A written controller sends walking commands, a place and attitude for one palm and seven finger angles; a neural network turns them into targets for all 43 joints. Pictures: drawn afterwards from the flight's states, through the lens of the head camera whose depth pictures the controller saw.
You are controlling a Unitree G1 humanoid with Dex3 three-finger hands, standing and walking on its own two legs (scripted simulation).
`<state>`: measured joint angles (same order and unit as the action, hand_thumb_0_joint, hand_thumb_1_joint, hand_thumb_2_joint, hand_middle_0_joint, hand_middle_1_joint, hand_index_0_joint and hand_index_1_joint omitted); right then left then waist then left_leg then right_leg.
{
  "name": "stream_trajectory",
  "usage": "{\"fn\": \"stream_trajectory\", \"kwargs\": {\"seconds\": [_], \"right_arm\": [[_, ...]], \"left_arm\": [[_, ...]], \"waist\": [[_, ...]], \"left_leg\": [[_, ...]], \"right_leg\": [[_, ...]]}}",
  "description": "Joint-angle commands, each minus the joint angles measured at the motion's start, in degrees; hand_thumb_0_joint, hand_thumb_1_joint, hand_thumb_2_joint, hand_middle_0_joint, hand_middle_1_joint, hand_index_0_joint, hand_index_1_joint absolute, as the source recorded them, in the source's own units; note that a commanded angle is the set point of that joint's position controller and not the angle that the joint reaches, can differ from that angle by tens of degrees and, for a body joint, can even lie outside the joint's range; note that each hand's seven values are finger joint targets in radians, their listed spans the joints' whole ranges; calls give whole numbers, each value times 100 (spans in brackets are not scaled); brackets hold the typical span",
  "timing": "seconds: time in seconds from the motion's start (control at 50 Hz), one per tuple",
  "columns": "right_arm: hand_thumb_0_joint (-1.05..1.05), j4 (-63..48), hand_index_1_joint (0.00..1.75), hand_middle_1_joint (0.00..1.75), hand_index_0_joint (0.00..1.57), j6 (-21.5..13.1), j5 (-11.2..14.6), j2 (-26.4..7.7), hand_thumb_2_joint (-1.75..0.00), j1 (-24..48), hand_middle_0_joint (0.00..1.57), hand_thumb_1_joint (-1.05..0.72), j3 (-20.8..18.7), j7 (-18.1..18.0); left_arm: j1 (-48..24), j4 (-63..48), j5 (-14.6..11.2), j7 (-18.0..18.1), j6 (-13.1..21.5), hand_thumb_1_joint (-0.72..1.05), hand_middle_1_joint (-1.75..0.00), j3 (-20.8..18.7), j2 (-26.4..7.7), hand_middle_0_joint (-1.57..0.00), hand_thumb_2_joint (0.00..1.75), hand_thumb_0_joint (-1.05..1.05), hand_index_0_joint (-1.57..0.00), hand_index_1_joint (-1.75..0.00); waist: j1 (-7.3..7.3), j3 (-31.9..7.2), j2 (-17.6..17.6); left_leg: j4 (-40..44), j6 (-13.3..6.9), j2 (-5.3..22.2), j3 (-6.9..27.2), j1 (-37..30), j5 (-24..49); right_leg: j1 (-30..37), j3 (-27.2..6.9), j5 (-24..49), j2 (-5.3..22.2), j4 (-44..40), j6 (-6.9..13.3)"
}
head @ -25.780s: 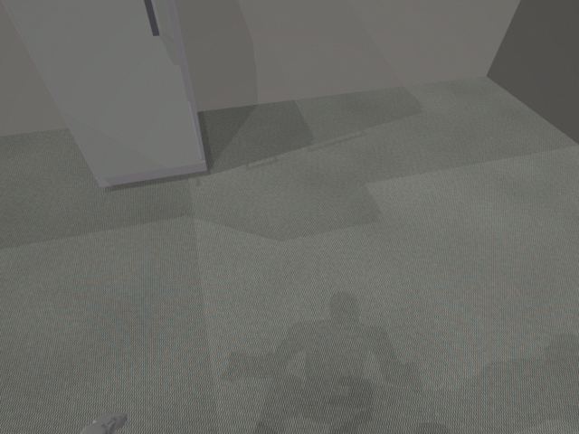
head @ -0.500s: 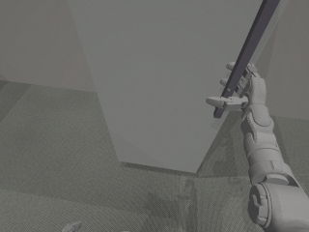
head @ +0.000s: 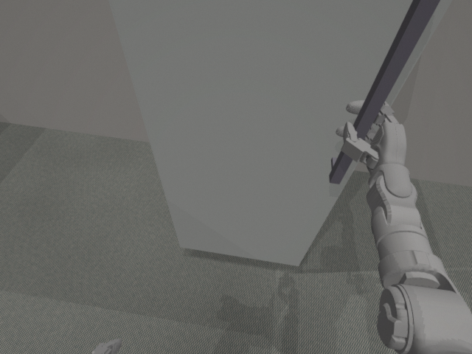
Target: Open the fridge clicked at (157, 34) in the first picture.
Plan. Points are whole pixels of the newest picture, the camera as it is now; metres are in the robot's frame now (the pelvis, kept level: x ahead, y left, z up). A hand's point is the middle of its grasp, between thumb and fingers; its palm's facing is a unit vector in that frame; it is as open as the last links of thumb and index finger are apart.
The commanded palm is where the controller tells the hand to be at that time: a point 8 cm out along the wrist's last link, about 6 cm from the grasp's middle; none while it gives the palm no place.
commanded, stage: grip the handle and tug to test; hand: right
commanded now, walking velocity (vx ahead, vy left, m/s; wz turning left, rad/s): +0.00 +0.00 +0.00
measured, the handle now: (373, 90) +0.51 -0.15 +0.20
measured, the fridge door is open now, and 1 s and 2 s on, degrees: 0 10 48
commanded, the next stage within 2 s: pull the door a little, standing still in 0.66 s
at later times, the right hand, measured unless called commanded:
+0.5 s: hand (348, 143) +0.45 -0.13 +0.13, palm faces +0.03 +1.00 +0.01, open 5.8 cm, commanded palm +0.40 -0.18 +0.13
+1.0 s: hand (344, 173) +0.38 -0.11 +0.13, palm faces +0.00 +1.00 +0.00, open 5.9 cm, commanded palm +0.33 -0.17 +0.13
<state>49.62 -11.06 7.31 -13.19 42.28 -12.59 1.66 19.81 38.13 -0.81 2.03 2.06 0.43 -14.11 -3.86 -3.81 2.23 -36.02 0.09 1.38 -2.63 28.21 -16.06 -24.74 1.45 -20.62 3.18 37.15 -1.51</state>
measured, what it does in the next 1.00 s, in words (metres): stands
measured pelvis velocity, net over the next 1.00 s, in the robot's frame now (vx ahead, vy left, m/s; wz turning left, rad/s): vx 0.02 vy -0.01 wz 0.00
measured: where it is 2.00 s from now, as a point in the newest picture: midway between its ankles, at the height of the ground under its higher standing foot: outside the picture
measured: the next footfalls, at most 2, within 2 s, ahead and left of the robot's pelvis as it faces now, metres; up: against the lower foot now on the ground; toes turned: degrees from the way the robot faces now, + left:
right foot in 1.86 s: -0.09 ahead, +0.01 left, +0.00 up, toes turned -20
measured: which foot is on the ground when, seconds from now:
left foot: down 0.00-1.00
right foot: down 0.00-1.00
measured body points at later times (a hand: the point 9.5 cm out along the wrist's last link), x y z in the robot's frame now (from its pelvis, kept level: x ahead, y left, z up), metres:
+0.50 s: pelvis +0.01 +0.00 +0.00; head +0.05 +0.02 +0.45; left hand +0.09 +0.26 -0.12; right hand +0.44 -0.18 +0.13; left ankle +0.02 +0.12 -0.72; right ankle -0.03 -0.13 -0.72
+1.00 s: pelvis +0.02 -0.01 +0.01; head +0.02 +0.01 +0.46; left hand +0.18 +0.22 -0.09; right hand +0.38 -0.17 +0.13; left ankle +0.02 +0.12 -0.72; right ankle -0.03 -0.14 -0.72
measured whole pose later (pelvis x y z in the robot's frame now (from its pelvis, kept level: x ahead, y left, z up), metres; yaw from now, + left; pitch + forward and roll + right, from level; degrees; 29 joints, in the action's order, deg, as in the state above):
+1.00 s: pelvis +0.02 -0.01 +0.01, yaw +0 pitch +4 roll +0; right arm 16.1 1.3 7.5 -5.3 17.2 -3.1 -0.3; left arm 13.1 33.5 -0.9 1.9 0.8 0.9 -12.1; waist 0.1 -4.4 2.9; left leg -31.5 0.7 1.8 -2.4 18.5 -16.4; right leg -14.6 1.8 -20.4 2.5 31.5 -1.2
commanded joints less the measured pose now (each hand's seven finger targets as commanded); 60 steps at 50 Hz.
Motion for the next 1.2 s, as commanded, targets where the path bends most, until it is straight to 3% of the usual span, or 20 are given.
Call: {"fn": "stream_trajectory", "kwargs": {"seconds": [0.0, 0.08, 0.2, 0.26, 0.34, 0.4, 0.54, 0.6, 0.66, 0.7, 0.76, 0.82, 0.9, 1.0, 1.04, 1.06, 1.08, 1.1, 1.12, 1.18], "right_arm": [[0, -1395, 140, 140, 45, -461, -17, -1161, -90, 2557, 45, -90, -229, 141], [0, -1475, 140, 140, 45, -436, 20, -913, -90, 2688, 45, -90, -29, 183], [0, -1432, 140, 140, 45, -411, 4, -1171, -90, 2615, 45, -90, -222, 178], [0, -1639, 140, 140, 45, -411, 43, -1002, -90, 2247, 45, -90, -157, 233], [0, -2124, 140, 140, 45, -420, 131, -957, -90, 1573, 45, -90, -239, 252], [0, -2308, 140, 140, 45, -354, 171, -944, -90, 1130, 45, -90, -276, 260], [0, -3542, 140, 140, 45, -133, 186, -595, -90, 151, 45, -90, -66, 206], [0, -3773, 140, 140, 45, 45, 184, -524, -90, -158, 45, -90, -9, 151], [0, -4185, 140, 140, 45, 233, 139, -337, -90, -62, 45, -90, 155, 79], [0, -4244, 140, 140, 45, 368, 87, -361, -90, -95, 45, -90, 179, 8], [0, -4281, 140, 140, 45, 564, 19, -145, -90, 560, 45, -90, 461, -83], [0, -4347, 140, 140, 45, 680, 17, 35, -90, -168, 45, -90, 504, -148], [0, -4754, 140, 140, 45, 738, 16, 142, -90, -709, 45, -90, 660, -127], [0, -5307, 140, 140, 45, 819, 66, 296, -90, -1634, 45, -90, 837, -103], [0, -5922, 140, 140, 45, 856, 69, 400, -90, -2066, 45, -90, 937, -120], [0, -6181, 140, 140, 45, 884, 56, 264, -90, -1722, 45, -90, 921, -153], [0, -6435, 140, 140, 45, 481, -392, -684, -90, -655, 45, -90, 888, -335], [0, -6130, 140, 140, 45, 358, -427, -553, -90, -914, 45, -90, 840, -447], [0, -5837, 140, 140, 45, 405, -460, -26, -90, -1780, 45, -90, 1237, -459], [0, -6179, 140, 140, 45, 348, -535, 145, -90, -2279, 45, -90, 1550, -457]], "left_arm": [[175, -571, -27, 75, 161, 90, -30, -296, -782, -20, 90, 0, -20, -30], [126, -579, -42, 79, 162, 90, -30, -288, -743, -20, 90, 0, -20, -30], [156, -581, -30, 98, 120, 90, -30, -289, -774, -20, 90, 0, -20, -30], [69, -662, -41, 78, 120, 90, -30, -284, -730, -20, 90, 0, -20, -30], [15, -768, -44, 32, 150, 90, -30, -313, -709, -20, 90, 0, -20, -30], [-47, -846, -50, 24, 152, 90, -30, -313, -728, -20, 90, 0, -20, -30], [-243, -1038, -85, -51, 196, 90, -30, -335, -634, -20, 90, 0, -20, -30], [-276, -1043, -82, -49, 186, 90, -30, -353, -646, -20, 90, 0, -20, -30], [-379, -1063, -81, -28, 175, 90, -30, -344, -586, -20, 90, 0, -20, -30], [-397, -1017, -66, -3, 143, 90, -30, -340, -589, -20, 90, 0, -20, -30], [-490, -933, -56, 52, 100, 90, -30, -287, -546, -20, 90, 0, -20, -30], [-620, -1018, -38, 56, 108, 90, -30, -269, -492, -20, 90, 0, -20, -30], [-824, -1156, -26, 38, 109, 90, -30, -229, -473, -20, 90, 0, -20, -30], [-1126, -1376, -46, 20, 85, 90, -30, -150, -429, -20, 90, 0, -20, -30], [-1268, -1515, -44, 4, 89, 90, -30, -123, -357, -20, 90, 0, -20, -30], [-1328, -1509, -49, 24, 80, 90, -30, -102, -365, -20, 90, 0, -20, -30], [-1355, -1408, -9, 223, 26, 90, -30, -71, -451, -20, 90, 0, -20, -30], [-1352, -1309, 39, 307, -19, 90, -30, -52, -398, -20, 90, 0, -20, -30], [-1396, -1296, 98, 310, -64, 90, -30, -35, -378, -20, 90, 0, -20, -30], [-1407, -1389, 145, 295, -210, 90, -30, -34, -383, -20, 90, 0, -20, -30]], "waist": [[18, -2107, -361], [-58, -1999, -239], [-17, -2093, -387], [93, -2229, -172], [262, -2472, -275], [326, -2357, -440], [496, -2362, -85], [448, -2179, -458], [402, -2067, -197], [356, -1917, -328], [165, -1683, -234], [366, -1823, -258], [498, -1977, -282], [602, -1564, -604], [658, -1554, -458], [603, -1509, -409], [276, -956, -356], [280, -720, -481], [272, -552, -516], [223, -903, -320]], "left_leg": [[239, -113, -208, 57, -1633, 2242], [278, -98, -208, 56, -1508, 2267], [265, -96, -195, 65, -1687, 2327], [220, -116, -192, 60, -1794, 2602], [161, -129, -202, 34, -2094, 3041], [195, -138, -199, 14, -2252, 3116], [188, -149, -186, 1, -2413, 3609], [264, -131, -193, -48, -2460, 3673], [304, -110, -182, -38, -2350, 3706], [362, -109, -179, -58, -2286, 3636], [417, -91, -177, -89, -1977, 3294], [393, -120, -147, -127, -2134, 3224], [382, -143, -111, -139, -2334, 3254], [491, -143, -95, -160, -2417, 2901], [489, -139, -87, -151, -2460, 2899], [540, -134, -82, -124, -2422, 2860], [1041, -58, 317, 302, -2000, 2598], [1215, -83, 390, 252, -1861, 2085], [1239, -83, 409, 253, -1666, 2015], [999, -22, 317, 60, -1809, 2309]], "right_leg": [[396, 57, 1799, -327, -352, 267], [471, 72, 1780, -336, -364, 270], [396, 60, 1804, -353, -367, 279], [512, 110, 2054, -355, -370, 265], [643, 149, 2495, -332, -369, 260], [584, 179, 2529, -314, -435, 259], [933, 244, 3352, -246, -474, 236], [966, 236, 3415, -209, -516, 239], [1132, 241, 3501, -220, -545, 236], [1186, 214, 3528, -205, -537, 237], [1270, 146, 3190, -235, -572, 220], [1329, 110, 3319, -236, -601, 205], [1457, 106, 3429, -238, -618, 178], [1292, 101, 2821, -245, -787, 193], [1328, 123, 2768, -261, -828, 198], [1364, 128, 2670, -274, -832, 210], [1334, 162, 2121, -73, -704, 365], [1208, -10, 1792, -91, -747, 368], [1285, -44, 1877, -34, -762, 371], [1611, -111, 2737, 109, -935, 335]]}}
